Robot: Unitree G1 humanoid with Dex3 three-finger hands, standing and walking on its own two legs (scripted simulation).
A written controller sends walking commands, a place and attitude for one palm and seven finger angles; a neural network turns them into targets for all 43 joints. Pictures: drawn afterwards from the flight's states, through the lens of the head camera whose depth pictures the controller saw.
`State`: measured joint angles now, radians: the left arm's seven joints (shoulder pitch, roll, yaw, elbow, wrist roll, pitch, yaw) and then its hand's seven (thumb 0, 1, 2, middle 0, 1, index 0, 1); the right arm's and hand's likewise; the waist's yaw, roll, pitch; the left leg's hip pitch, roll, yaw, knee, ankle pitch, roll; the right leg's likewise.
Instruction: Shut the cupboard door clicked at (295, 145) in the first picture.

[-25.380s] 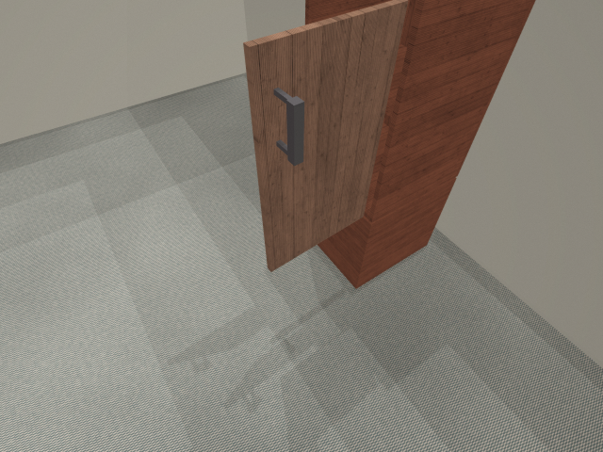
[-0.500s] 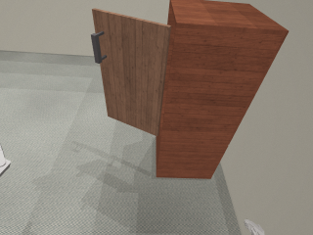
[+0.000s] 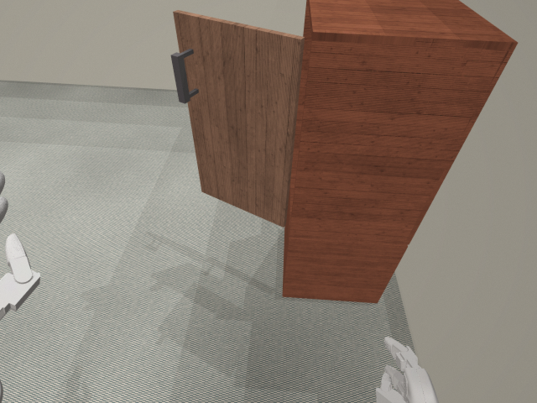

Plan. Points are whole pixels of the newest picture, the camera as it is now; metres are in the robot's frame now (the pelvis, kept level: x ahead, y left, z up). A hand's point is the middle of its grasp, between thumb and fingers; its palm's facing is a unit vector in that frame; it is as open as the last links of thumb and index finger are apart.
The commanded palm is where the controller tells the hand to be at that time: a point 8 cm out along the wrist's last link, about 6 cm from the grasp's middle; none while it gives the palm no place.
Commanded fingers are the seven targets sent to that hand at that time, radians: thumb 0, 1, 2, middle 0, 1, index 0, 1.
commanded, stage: let the arm hang, fingers relaxed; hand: left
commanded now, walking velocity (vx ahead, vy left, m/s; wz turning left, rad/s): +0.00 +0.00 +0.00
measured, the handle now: (186, 76) +0.85 +0.24 +0.11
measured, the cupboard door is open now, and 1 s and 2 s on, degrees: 64 64 64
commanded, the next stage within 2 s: look to check the result in 1.12 s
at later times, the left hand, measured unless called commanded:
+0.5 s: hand out of the picture -0.07 +0.17 -0.18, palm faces +0.04 -0.99 -0.16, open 7.2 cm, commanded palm none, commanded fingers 0.00 0.90 0.90 -0.20 -0.30 -0.20 -0.30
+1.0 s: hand out of the picture -0.01 +0.13 -0.17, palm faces +0.05 -0.99 -0.14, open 7.4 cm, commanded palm none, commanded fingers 0.00 0.90 0.90 -0.20 -0.30 -0.20 -0.30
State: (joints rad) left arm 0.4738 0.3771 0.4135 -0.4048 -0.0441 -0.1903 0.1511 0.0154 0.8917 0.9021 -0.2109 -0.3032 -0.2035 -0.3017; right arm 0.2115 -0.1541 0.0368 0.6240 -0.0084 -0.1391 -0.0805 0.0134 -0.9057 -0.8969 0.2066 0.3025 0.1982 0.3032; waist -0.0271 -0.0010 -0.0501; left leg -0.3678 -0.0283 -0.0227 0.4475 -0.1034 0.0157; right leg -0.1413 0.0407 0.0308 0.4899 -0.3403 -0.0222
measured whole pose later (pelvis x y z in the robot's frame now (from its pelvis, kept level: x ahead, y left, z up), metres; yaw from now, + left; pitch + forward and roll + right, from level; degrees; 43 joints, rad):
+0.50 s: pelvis +0.01 -0.01 +0.00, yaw +1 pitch -1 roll -1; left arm 0.41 0.20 0.00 1.11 0.00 0.04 0.01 0.01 0.95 0.90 -0.21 -0.30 -0.20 -0.30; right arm 0.31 -0.21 0.01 1.08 -0.02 0.04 -0.03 0.01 -0.91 -0.90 0.20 0.30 0.19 0.30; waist 0.00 -0.04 0.06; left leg -0.33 -0.01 -0.05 0.46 -0.11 0.00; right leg -0.08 0.06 0.00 0.43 -0.33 -0.04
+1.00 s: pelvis +0.02 -0.01 +0.00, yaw +0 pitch -2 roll +0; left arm 0.36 0.10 0.00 1.13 0.01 -0.01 0.04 0.00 0.91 0.90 -0.20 -0.30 -0.20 -0.30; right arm 0.30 -0.13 0.00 1.13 -0.02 0.02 -0.04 0.01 -0.92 -0.90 0.20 0.30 0.20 0.30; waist -0.01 0.00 -0.01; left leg -0.28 -0.01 -0.03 0.44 -0.12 0.00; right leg -0.05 0.05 0.03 0.43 -0.35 -0.04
